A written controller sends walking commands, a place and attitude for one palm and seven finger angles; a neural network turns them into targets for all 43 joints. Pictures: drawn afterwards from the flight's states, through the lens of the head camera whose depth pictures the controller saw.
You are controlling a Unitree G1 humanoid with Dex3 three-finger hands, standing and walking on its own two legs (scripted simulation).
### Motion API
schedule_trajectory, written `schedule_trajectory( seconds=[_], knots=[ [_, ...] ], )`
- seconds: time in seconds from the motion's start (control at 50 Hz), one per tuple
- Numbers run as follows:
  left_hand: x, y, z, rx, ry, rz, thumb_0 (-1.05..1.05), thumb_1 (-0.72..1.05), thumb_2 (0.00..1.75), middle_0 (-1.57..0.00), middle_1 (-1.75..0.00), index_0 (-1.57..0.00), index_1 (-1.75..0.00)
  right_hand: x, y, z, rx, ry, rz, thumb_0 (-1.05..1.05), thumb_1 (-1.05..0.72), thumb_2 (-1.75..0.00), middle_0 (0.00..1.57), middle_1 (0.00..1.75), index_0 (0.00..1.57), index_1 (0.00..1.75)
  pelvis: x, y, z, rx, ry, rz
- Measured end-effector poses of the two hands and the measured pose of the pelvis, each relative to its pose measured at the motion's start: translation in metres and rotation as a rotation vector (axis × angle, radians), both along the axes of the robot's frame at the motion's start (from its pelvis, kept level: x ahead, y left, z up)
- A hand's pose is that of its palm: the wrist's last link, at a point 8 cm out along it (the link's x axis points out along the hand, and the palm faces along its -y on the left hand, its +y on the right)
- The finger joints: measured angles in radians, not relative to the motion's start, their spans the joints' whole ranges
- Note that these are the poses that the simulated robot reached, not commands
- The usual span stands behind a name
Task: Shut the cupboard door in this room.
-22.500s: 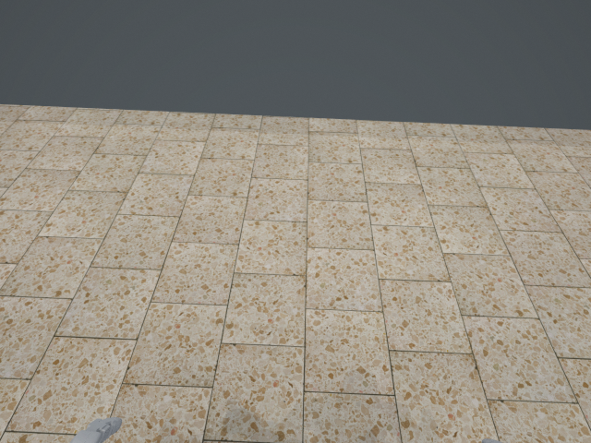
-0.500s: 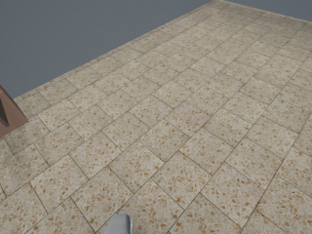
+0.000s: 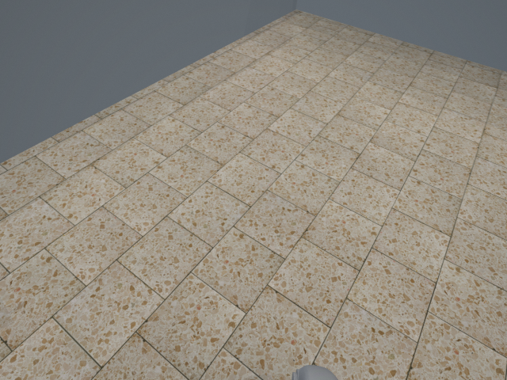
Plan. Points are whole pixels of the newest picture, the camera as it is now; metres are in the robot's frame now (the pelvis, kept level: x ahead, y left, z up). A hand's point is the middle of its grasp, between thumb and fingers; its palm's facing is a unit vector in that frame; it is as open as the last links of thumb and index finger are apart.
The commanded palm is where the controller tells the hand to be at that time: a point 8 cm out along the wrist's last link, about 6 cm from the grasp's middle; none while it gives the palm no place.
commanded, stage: walk around to get in front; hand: left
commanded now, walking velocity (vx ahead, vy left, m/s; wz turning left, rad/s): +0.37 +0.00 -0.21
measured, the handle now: out of the picture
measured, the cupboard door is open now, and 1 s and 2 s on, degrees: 83 83 83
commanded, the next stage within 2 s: none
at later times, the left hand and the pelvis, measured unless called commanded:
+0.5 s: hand (236, 284) +0.34 +0.06 -0.16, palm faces -0.14 -0.98 -0.15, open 7.3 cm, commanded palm none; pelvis +0.20 -0.08 -0.01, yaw -6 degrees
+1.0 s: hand (214, 289) +0.33 +0.11 -0.19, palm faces +0.03 -0.99 -0.13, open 7.3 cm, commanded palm none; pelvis +0.41 -0.05 -0.01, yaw -4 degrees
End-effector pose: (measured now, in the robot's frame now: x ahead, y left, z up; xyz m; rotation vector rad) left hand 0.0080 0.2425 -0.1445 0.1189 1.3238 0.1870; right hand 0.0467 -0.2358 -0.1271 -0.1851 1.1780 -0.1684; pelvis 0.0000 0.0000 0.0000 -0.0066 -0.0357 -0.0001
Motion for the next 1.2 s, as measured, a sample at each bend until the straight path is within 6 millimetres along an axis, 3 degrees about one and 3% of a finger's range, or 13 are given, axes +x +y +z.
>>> schedule_trajectory(
  seconds=[0.08, 0.18, 0.3, 0.4, 0.48, 0.58, 0.68, 0.78, 0.92, 0.96, 1.02, 1.12, 1.2],
  knots=[
    [0.082, 0.005, 0.012, 0.014, -0.118, -0.053, 0.01, 0.92, 0.90, -0.20, -0.30, -0.20, -0.30, -0.036, -0.002, -0.001, 0.001, 0.132, -0.086, 0.00, -0.93, -0.90, 0.20, 0.30, 0.21, 0.30, 0.029, 0.002, 0.004, 0.012, 0.012, -0.019],
    [0.163, -0.012, 0.019, 0.002, -0.168, -0.135, 0.01, 0.92, 0.90, -0.20, -0.30, -0.20, -0.30, -0.064, 0.007, -0.001, 0.036, 0.268, -0.183, 0.00, -0.92, -0.90, 0.20, 0.30, 0.20, 0.30, 0.067, -0.004, 0.005, 0.019, 0.028, -0.049],
    [0.252, -0.061, 0.014, -0.034, -0.176, -0.262, 0.01, 0.92, 0.90, -0.20, -0.30, -0.20, -0.30, -0.073, 0.019, -0.001, 0.106, 0.399, -0.284, 0.01, -0.91, -0.90, 0.20, 0.30, 0.20, 0.30, 0.117, -0.026, 0.000, 0.023, 0.046, -0.086],
    [0.322, -0.114, 0.002, -0.054, -0.237, -0.326, 0.01, 0.91, 0.90, -0.20, -0.30, -0.20, -0.30, -0.057, 0.014, -0.012, 0.174, 0.508, -0.343, 0.01, -0.91, -0.90, 0.20, 0.30, 0.20, 0.30, 0.165, -0.059, -0.016, 0.023, 0.052, -0.106],
    [0.331, -0.131, 0.005, -0.058, -0.240, -0.268, 0.01, 0.91, 0.90, -0.20, -0.30, -0.20, -0.30, 0.000, -0.013, -0.018, 0.183, 0.474, -0.312, 0.01, -0.91, -0.90, 0.20, 0.30, 0.20, 0.30, 0.194, -0.077, -0.011, 0.027, 0.026, -0.096],
    [0.334, -0.109, 0.023, 0.029, -0.236, -0.147, -0.06, 0.96, 0.89, -0.21, -0.30, -0.21, -0.30, 0.119, -0.059, -0.023, 0.132, 0.268, -0.207, 0.01, -0.91, -0.90, 0.20, 0.30, 0.20, 0.30, 0.229, -0.088, 0.001, 0.020, 0.021, -0.084],
    [0.321, -0.093, 0.024, 0.069, -0.111, -0.131, -0.04, 0.95, 0.90, -0.20, -0.30, -0.20, -0.30, 0.237, -0.087, -0.015, 0.088, 0.051, -0.144, 0.01, -0.91, -0.90, 0.20, 0.30, 0.20, 0.30, 0.267, -0.090, 0.005, 0.009, 0.026, -0.081],
    [0.303, -0.092, 0.011, 0.031, 0.026, -0.068, -0.02, 0.93, 0.90, -0.20, -0.30, -0.20, -0.30, 0.335, -0.092, -0.002, 0.059, -0.055, -0.054, 0.00, -0.91, -0.90, 0.19, 0.30, 0.20, 0.30, 0.309, -0.086, 0.003, -0.003, 0.032, -0.065],
    [0.291, -0.093, -0.012, -0.060, 0.235, 0.027, 0.00, 0.92, 0.90, -0.20, -0.30, -0.20, -0.30, 0.451, -0.066, -0.004, 0.015, -0.101, 0.068, 0.00, -0.91, -0.90, 0.19, 0.30, 0.20, 0.30, 0.380, -0.063, -0.014, -0.015, 0.037, -0.053],
    [0.300, -0.089, -0.016, -0.079, 0.284, 0.027, 0.01, 0.91, 0.90, -0.20, -0.30, -0.20, -0.30, 0.468, -0.057, -0.006, 0.006, -0.120, 0.067, 0.00, -0.91, -0.90, 0.20, 0.30, 0.20, 0.30, 0.397, -0.054, -0.017, -0.009, 0.029, -0.058],
    [0.338, -0.080, -0.012, -0.080, 0.272, -0.002, 0.01, 0.91, 0.90, -0.20, -0.30, -0.20, -0.30, 0.467, -0.048, -0.005, 0.017, -0.096, 0.014, 0.00, -0.91, -0.90, 0.20, 0.30, 0.20, 0.30, 0.420, -0.048, -0.011, -0.008, 0.011, -0.078],
    [0.441, -0.067, -0.004, -0.045, 0.122, -0.067, 0.01, 0.91, 0.90, -0.20, -0.30, -0.20, -0.30, 0.437, -0.054, -0.001, 0.002, 0.024, -0.105, -0.01, -0.95, -0.89, 0.20, 0.30, 0.21, 0.30, 0.458, -0.049, 0.001, 0.003, 0.004, -0.085],
    [0.527, -0.070, 0.006, -0.018, -0.016, -0.105, 0.01, 0.92, 0.90, -0.20, -0.30, -0.20, -0.30, 0.411, -0.059, -0.004, 0.018, 0.155, -0.158, -0.01, -0.95, -0.90, 0.20, 0.30, 0.21, 0.30, 0.489, -0.057, 0.005, 0.019, 0.011, -0.091]
  ],
)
